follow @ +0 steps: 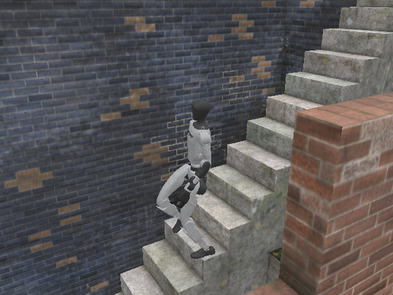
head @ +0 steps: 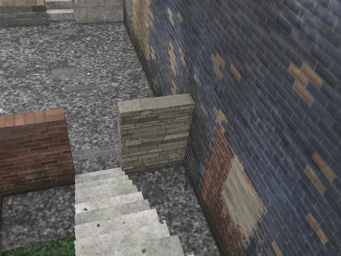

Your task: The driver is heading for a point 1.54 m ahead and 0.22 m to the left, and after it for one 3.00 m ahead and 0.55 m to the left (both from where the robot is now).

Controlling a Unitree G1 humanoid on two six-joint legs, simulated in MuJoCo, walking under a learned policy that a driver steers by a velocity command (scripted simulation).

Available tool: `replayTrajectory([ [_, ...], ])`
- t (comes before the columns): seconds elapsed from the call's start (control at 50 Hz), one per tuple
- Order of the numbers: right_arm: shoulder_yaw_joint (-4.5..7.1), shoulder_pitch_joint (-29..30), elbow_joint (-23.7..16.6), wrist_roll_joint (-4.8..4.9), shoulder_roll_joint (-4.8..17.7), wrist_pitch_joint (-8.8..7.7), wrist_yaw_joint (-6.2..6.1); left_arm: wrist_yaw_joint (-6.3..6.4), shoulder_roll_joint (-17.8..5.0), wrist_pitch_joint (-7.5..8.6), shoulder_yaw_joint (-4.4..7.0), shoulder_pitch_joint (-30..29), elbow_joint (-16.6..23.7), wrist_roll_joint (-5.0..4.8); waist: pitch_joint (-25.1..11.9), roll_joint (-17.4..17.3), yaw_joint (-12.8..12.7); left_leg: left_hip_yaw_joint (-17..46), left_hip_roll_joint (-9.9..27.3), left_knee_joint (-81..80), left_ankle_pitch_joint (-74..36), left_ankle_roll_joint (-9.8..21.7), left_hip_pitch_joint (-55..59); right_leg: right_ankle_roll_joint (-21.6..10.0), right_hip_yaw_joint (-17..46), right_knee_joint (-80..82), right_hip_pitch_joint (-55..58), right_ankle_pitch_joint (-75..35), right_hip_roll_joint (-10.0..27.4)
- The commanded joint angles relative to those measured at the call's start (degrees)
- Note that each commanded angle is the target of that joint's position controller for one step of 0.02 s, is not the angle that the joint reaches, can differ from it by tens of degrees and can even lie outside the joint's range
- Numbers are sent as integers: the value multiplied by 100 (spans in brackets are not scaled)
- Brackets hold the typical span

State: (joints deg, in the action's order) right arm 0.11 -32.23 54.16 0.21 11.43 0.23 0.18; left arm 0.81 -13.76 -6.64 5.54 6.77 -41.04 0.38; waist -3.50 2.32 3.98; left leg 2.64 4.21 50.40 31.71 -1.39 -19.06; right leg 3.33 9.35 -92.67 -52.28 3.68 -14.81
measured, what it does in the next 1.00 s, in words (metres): steps to the right, turning left: right foot, then left foot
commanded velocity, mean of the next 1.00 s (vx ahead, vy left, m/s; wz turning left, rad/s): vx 0.00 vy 0.00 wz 0.30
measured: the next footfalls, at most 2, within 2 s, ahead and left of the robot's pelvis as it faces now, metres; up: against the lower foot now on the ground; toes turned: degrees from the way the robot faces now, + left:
right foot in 0.22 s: +0.01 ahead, -0.18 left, +0.00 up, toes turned -1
left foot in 0.64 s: -0.04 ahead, +0.04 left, +0.00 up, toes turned +10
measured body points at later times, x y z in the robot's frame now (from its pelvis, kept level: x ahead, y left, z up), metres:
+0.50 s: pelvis +0.00 -0.09 +0.04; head +0.00 -0.10 +0.49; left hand +0.09 +0.15 -0.09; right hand +0.09 -0.33 -0.10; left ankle -0.05 +0.10 -0.68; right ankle -0.03 -0.18 -0.70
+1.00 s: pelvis -0.07 -0.11 +0.00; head -0.06 -0.11 +0.45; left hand +0.00 +0.19 -0.08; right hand +0.16 -0.34 -0.10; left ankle -0.08 +0.03 -0.69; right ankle -0.04 -0.17 -0.71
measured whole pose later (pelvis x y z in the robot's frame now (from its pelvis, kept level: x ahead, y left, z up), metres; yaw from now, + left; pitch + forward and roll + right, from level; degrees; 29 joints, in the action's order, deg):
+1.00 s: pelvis -0.07 -0.11 +0.00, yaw +20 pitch +0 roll +0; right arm 4.1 -11.7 37.9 -0.2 19.1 5.7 1.1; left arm -0.1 -15.8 -4.1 0.2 8.1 -36.5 1.0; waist 0.7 -1.3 0.3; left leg 9.1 -5.1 52.9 31.1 1.4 -27.4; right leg -2.9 -3.1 -45.1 -21.9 24.1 -3.7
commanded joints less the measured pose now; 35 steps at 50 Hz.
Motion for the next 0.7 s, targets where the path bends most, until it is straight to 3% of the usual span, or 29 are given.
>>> replayTrajectory([
  [0.02, 153, 481, -506, -49, 656, -358, -106, -55, -457, -62, 149, -135, -17, 118, 389, -567, -233, 1077, 686, -2305, -1341, 779, 652, 40, 57, 185, 141, 51, 414],
  [0.04, -60, 413, -431, -133, 231, -374, -110, -34, -139, -108, 27, -100, -160, 60, 478, -602, -248, 1047, 818, -2334, -2489, 926, 552, 19, -35, 427, 554, 452, 493],
  [0.08, -35, 341, -435, -216, 445, -444, -131, -61, -182, -156, 2, -212, -207, 19, 426, -780, -179, 838, 915, -2372, -3485, 1053, 1069, 40, -172, 1044, 730, 555, 621],
  [0.12, 12, 557, -450, -223, 582, -486, -130, -98, -209, -139, -34, -401, -226, -26, 310, -1068, -121, 635, 968, -2294, -4143, 1065, 1448, 66, -201, 2241, 1076, 506, 871],
  [0.14, 39, 931, -455, -198, 642, -444, -101, -136, -113, -122, -166, -380, -216, -64, 187, -1530, -226, 497, 892, -2413, -4177, 890, 1546, 108, -240, 3715, 1548, 899, 1228],
  [0.16, 87, 1104, -425, -234, 731, -390, -51, -143, -80, -93, -223, -284, -319, -81, 153, -1797, -252, 290, 830, -2405, -4763, 813, 1274, 83, -507, 4489, 2411, 1147, 1346],
  [0.18, 151, 1208, -354, -242, 840, -331, -7, -142, -27, -62, -278, -91, -404, -107, 127, -2004, -312, 176, 761, -2467, -5247, 751, 1016, 20, -811, 5084, 3178, 1600, 1325],
  [0.2, 156, 1407, -373, -222, 828, -325, 19, -143, -20, -29, -302, 378, -605, -80, 6, -2010, -454, 65, 757, -2344, -5677, 756, 478, -74, -1328, 5018, 4249, 1061, 1244],
  [0.22, 205, 1478, -295, -37, 859, -262, 31, -157, 147, 83, -413, 503, -605, -126, 134, -1800, -473, 213, 721, -2456, -5271, 630, 743, -172, -946, 6725, 4351, 912, 1477],
  [0.24, 262, 1086, -230, -42, 900, -229, 51, -99, -210, 219, -396, 671, -700, -32, 263, -785, -341, 110, 455, -2171, -4560, 359, 770, -161, -622, 7277, 4863, -1386, 1815],
  [0.26, 334, 769, -126, -5, 829, -144, 50, -43, -604, 317, -330, 921, -874, -3, 201, -56, -106, 90, 247, -1842, -3315, 185, 424, -342, -235, 6818, 5443, -3589, 2258],
  [0.28, 179, 776, -104, 44, 297, -61, 13, 51, -676, 393, -379, 652, -880, -217, 167, 701, 86, -147, -101, -1947, -1947, 26, 177, -514, -198, 6712, 5277, -4423, 2307],
  [0.3, 75, 1157, -92, 34, 93, 25, 5, 58, -627, 451, -434, 242, -772, -325, 153, 973, 46, -386, -219, -1865, -1990, -79, 732, -637, -221, 7000, 4348, -3491, 2233],
  [0.32, 219, 1560, -36, 84, 494, 69, -5, 27, -403, 516, -516, 340, -748, -228, 166, 343, -187, -409, -341, -1699, -2296, -8, 785, -537, -421, 7191, 4461, -3570, 2118],
  [0.34, 227, 1748, -154, 118, 491, 83, -1, 0, -489, 583, -517, 414, -761, -228, -9, 452, -194, -328, -291, -1872, -2390, 42, 874, -510, -576, 7222, 4666, -3390, 2188],
  [0.36, 195, 1796, -110, 108, 345, 117, 13, 27, -504, 607, -525, 401, -797, -228, 39, 542, -163, -244, -257, -1984, -2554, 35, 968, -470, -720, 7298, 4595, -2997, 2138],
  [0.4, 178, 1916, -152, 16, 316, 152, 14, 68, -632, 647, -477, 497, -824, -203, 106, 584, -194, -229, -295, -1880, -2573, 25, 909, -444, -812, 7367, 4576, -2568, 2134],
  [0.44, 172, 2000, -113, -29, 305, 228, -4, 48, -553, 652, -513, 458, -762, -138, 120, 636, -244, -233, -376, -1586, -2427, 24, 862, -511, -858, 7476, 4358, -2413, 2274],
  [0.46, 199, 2124, -152, 18, 320, 231, 10, 42, -581, 636, -516, 165, -667, -55, 248, 581, -225, -254, -431, -1304, -2408, 33, 670, -605, -805, 7399, 4271, -2573, 2335],
  [0.48, 216, 2128, -167, 29, 358, 257, -9, 66, -563, 653, -534, -8, -589, -55, 133, 547, -149, -218, -398, -1164, -2319, 14, 633, -668, -832, 7334, 4235, -2510, 2422],
  [0.52, 255, 2028, -176, -38, 380, 252, -25, 65, -638, 685, -514, -12, -542, -43, -13, 540, -129, -220, -420, -801, -2169, 18, 562, -721, -989, 6968, 4262, -2857, 2538],
  [0.58, 351, 2197, -472, -62, 504, 321, 0, 12, -857, 651, -378, -19, -404, 74, -185, 762, -219, -342, -526, -2, -1644, 173, -98, -936, -1075, 6097, 4414, -3237, 2804],
  [0.6, 355, 2341, -616, -119, 564, 281, -15, 4, -890, 649, -348, 116, -393, 60, -218, 619, -335, -317, -504, 158, -1386, 228, -229, -984, -988, 6090, 4310, -2917, 3059],
  [0.62, 323, 2465, -868, -29, 481, 302, -7, -8, -1002, 546, -257, 178, -460, 53, -41, 585, -302, -447, -666, -497, -873, 302, -462, -1024, -1175, 6010, 4288, -2210, 2883],
  [0.64, 282, 2416, -908, -74, 406, 308, 18, -15, -1035, 460, -213, 61, -411, 77, 46, 600, -279, -597, -691, -847, -1118, 333, -269, -1026, -1194, 5874, 4087, -1824, 2903],
  [0.66, 236, 2202, -938, -152, 389, 285, 34, -6, -1063, 427, -149, 66, -375, 13, 52, 449, -214, -585, -659, -1225, -1717, 371, 38, -900, -1353, 5532, 3823, -1316, 2785],
  [0.68, 284, 2112, -957, -154, 561, 271, 45, -10, -1018, 404, -121, 70, -323, -12, 46, 144, -247, -274, -571, -1315, -2469, 474, 350, -703, -1611, 5129, 3465, -692, 2471],
  [0.7, 386, 1609, -950, -186, 1029, 242, 74, -32, -1043, 396, -74, -79, -90, 25, 123, -775, -35, 964, 192, -1255, -4567, 749, 1099, -418, -1837, 4159, 2256, 483, 2073],
])
Velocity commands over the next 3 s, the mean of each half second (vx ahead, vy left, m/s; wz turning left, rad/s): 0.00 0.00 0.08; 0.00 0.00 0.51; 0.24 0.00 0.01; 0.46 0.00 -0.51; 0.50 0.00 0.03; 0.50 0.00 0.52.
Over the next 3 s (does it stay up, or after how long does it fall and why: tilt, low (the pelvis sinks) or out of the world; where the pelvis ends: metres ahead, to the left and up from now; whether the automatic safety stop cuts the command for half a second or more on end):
stays up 0.51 -0.15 -0.42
